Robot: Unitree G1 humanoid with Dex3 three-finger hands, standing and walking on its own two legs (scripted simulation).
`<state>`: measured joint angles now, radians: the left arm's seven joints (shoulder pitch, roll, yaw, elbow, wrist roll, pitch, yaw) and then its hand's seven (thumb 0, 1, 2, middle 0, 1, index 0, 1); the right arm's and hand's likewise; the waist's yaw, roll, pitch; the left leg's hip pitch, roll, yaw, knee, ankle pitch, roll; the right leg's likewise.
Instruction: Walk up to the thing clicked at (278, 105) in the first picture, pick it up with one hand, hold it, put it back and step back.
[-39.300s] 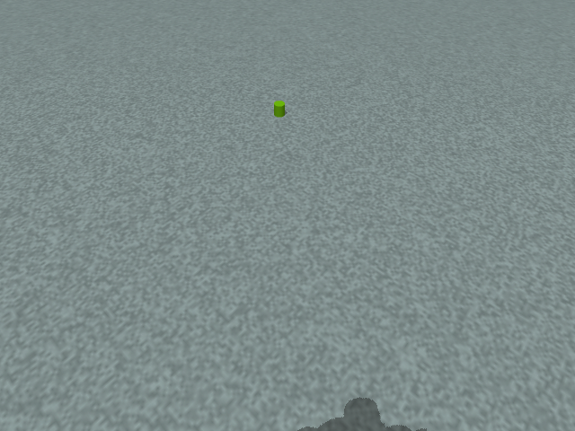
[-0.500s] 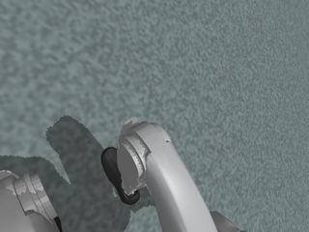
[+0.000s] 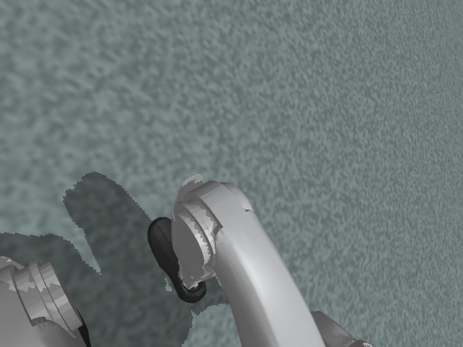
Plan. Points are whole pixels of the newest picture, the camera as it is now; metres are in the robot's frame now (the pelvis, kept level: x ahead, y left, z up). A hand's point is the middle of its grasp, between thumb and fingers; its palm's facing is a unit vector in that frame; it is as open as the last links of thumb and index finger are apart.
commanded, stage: close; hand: left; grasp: from above
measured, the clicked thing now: out of the picture +0.50 +0.30 -0.28
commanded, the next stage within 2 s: settle in 0.96 s
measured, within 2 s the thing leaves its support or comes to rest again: leaves its support in 1.36 s
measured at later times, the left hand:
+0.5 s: hand out of the picture +0.48 +0.29 -0.27, palm faces -0.45 -0.15 -0.88, open 10.8 cm
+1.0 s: hand out of the picture +0.48 +0.29 -0.27, palm faces -0.45 -0.15 -0.88, open 10.4 cm
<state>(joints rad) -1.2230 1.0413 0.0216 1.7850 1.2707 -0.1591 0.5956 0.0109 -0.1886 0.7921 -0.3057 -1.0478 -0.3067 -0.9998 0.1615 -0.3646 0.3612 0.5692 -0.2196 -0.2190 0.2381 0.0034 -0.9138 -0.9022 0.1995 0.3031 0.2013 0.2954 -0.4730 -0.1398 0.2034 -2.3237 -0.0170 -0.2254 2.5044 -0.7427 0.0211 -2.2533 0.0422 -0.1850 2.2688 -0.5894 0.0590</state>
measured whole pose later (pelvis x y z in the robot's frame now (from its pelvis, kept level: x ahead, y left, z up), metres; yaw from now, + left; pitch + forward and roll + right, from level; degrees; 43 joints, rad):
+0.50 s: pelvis +0.00 +0.00 +0.00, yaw +0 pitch +30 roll -16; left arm -1.22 1.06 0.01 1.78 1.25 -0.17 0.59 0.01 -0.11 0.79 -0.42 -1.01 -0.43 -0.96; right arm 0.16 -0.37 0.38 0.57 -0.22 -0.21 0.22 0.00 -0.91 -0.90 0.20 0.30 0.20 0.30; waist -0.48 -0.15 0.22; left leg -2.31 -0.02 -0.23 2.50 -0.73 0.02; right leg -2.24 0.04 -0.19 2.25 -0.58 0.06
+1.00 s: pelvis +0.00 +0.00 +0.01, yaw +0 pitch +30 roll -17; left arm -1.22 1.06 0.01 1.77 1.24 -0.16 0.58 0.02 -0.13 0.87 -0.47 -1.05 -0.47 -1.01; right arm 0.16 -0.37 0.39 0.56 -0.22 -0.21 0.22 0.00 -0.92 -0.90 0.20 0.30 0.20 0.30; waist -0.48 -0.14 0.22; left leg -2.31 -0.01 -0.23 2.49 -0.73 0.02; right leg -2.23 0.04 -0.19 2.24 -0.58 0.06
